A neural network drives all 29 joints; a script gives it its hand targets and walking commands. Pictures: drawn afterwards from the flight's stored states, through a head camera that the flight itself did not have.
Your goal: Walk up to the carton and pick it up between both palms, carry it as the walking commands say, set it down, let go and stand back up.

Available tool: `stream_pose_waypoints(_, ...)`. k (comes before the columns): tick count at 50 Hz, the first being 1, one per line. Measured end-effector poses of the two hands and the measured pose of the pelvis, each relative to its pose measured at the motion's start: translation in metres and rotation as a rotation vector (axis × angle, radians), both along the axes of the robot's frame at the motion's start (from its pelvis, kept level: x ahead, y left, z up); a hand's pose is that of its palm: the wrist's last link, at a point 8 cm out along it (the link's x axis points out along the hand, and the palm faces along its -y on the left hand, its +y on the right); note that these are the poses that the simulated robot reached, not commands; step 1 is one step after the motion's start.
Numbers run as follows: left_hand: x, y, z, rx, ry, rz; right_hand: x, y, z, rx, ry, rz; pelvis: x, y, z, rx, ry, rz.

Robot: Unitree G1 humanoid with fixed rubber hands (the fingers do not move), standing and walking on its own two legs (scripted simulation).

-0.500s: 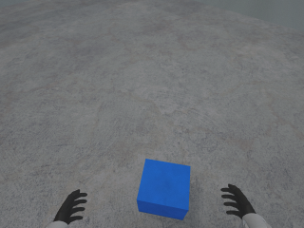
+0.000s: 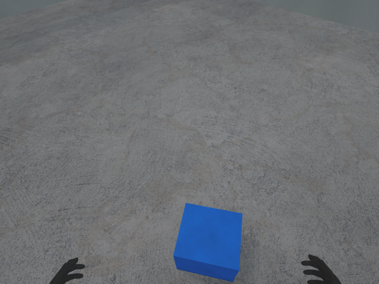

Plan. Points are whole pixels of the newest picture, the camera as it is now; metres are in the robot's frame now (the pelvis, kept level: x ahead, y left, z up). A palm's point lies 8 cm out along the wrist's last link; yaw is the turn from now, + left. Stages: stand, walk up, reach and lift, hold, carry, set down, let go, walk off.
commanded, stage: stand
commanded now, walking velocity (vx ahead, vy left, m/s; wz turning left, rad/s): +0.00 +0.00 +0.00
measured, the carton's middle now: (208, 242) +0.40 -0.06 -0.66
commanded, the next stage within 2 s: none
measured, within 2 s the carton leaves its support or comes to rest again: neither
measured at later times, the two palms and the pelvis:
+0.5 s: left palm out of the picture +0.08 +0.31 -0.09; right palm out of the picture +0.08 -0.30 -0.10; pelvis -0.02 +0.00 +0.01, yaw +0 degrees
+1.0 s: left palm out of the picture +0.06 +0.31 -0.09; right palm out of the picture +0.06 -0.30 -0.10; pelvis -0.03 +0.00 +0.01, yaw +0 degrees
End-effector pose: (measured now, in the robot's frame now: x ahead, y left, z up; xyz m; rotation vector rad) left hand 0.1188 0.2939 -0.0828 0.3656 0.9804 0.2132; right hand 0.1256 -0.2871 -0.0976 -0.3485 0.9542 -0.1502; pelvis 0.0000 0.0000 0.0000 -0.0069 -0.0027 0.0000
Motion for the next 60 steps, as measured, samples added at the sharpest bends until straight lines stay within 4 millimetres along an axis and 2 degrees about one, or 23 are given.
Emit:
stream_pose_waypoints(32,-0.049,0.016,-0.006,0.005,0.106,0.045,-0.052,-0.013,-0.002,-0.028,0.103,-0.033,-0.023,0.001,0.007,0.005,-0.031,-0.004)
stream_pose_waypoints(60,-0.055,0.022,-0.007,0.010,0.135,0.040,-0.070,-0.017,-0.003,-0.032,0.146,-0.062,-0.031,0.003,0.009,0.007,-0.034,-0.011)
